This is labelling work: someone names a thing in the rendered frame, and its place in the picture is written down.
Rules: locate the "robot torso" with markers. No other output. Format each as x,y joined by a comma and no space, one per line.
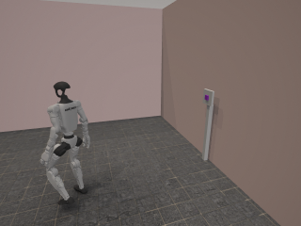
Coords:
68,120

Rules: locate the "robot left upper arm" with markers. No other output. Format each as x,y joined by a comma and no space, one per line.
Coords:
53,114

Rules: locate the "left robot hand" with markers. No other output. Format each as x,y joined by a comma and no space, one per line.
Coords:
45,157

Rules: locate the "robot left forearm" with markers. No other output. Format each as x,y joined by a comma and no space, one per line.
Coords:
51,142

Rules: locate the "robot left shin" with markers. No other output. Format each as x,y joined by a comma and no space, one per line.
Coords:
57,184

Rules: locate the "robot right upper arm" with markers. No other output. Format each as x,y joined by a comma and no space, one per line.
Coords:
80,111

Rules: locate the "robot right forearm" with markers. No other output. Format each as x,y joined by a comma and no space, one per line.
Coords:
84,128

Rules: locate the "panel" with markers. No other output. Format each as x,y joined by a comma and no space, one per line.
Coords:
208,122

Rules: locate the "right robot hand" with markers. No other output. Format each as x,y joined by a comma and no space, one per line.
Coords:
86,139

